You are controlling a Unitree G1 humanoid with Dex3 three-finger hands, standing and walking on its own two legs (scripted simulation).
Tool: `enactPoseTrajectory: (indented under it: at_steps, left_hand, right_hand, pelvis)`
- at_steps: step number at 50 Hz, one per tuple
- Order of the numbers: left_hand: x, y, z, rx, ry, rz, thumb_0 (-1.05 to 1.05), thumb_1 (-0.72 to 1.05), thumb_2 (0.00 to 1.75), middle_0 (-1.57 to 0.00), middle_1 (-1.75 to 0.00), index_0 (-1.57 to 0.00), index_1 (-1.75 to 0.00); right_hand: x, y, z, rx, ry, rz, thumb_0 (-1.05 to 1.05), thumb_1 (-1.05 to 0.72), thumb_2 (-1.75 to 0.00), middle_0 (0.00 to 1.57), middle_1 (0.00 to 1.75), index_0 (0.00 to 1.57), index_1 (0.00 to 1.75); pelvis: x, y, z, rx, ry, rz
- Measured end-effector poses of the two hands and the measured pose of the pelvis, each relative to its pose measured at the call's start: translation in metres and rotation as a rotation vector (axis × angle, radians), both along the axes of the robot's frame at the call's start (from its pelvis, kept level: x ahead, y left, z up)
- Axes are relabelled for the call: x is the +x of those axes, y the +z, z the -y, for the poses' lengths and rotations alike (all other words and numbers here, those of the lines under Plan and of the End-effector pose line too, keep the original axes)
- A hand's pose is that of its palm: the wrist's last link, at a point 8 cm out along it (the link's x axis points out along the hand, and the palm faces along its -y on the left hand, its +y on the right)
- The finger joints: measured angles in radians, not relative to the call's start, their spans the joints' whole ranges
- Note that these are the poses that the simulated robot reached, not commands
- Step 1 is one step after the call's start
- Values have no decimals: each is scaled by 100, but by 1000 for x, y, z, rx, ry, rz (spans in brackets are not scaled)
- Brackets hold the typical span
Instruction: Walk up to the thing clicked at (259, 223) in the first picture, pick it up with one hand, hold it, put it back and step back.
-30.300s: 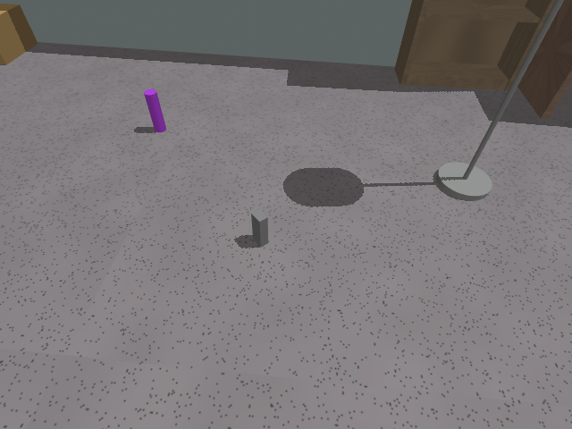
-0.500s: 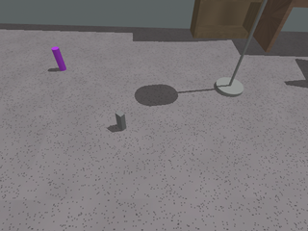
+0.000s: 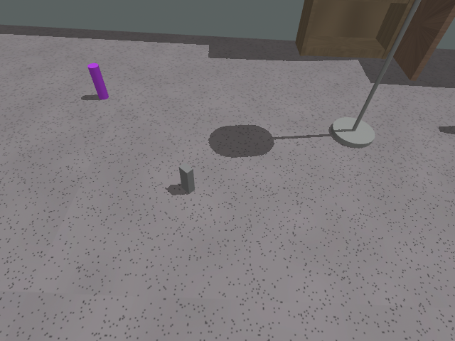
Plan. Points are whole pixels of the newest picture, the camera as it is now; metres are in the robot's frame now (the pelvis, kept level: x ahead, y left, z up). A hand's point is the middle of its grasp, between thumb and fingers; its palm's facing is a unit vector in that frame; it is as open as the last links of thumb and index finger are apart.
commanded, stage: step back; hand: left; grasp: from the side
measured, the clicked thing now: (187, 178) +1.02 +0.20 -0.67
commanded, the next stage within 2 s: stand in 0.18 s
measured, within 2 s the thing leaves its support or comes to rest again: neither
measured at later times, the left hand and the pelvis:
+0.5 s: hand out of the picture +0.10 +0.25 -0.13, palm faces -0.03 -0.94 -0.34, open 7.4 cm; pelvis +0.01 +0.00 +0.02, yaw -1 degrees
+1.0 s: hand out of the picture +0.08 +0.24 -0.14, palm faces -0.06 -0.94 -0.35, open 7.4 cm; pelvis +0.00 -0.01 +0.02, yaw -1 degrees
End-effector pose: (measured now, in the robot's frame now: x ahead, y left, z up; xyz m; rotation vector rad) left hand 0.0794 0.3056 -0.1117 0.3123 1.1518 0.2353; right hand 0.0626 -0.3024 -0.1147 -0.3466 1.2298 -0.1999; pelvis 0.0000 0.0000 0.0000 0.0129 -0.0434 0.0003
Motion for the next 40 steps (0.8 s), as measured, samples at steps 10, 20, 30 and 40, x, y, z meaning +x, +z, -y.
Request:
enactPoseTrajectory:
  at_steps: [10,20,30,40]
  left_hand:
    - [15,4,-7,-3,-10,-27,1,90,89,-20,-30,-20,-30]
    - [21,12,7,-21,-37,-39,1,90,89,-20,-30,-20,-30]
    - [14,14,16,-25,-50,-47,1,90,89,-20,-30,-20,-30]
    - [-1,15,17,-12,-49,-86,1,90,89,-20,-30,-20,-30]
  right_hand:
    - [46,10,-22,37,14,57,0,-90,-89,20,30,20,30]
    - [66,21,-16,43,9,118,0,-90,-89,20,30,20,30]
    - [33,20,-3,35,-23,58,0,-90,-89,20,30,20,30]
    - [-6,12,3,42,-56,-27,0,-90,-89,20,30,20,30]
  pelvis:
    - [13,10,-4,-19,-10,-9]
    - [15,18,-3,-14,-13,1]
    - [7,21,3,-13,-14,4]
    - [2,21,8,-12,-15,-4]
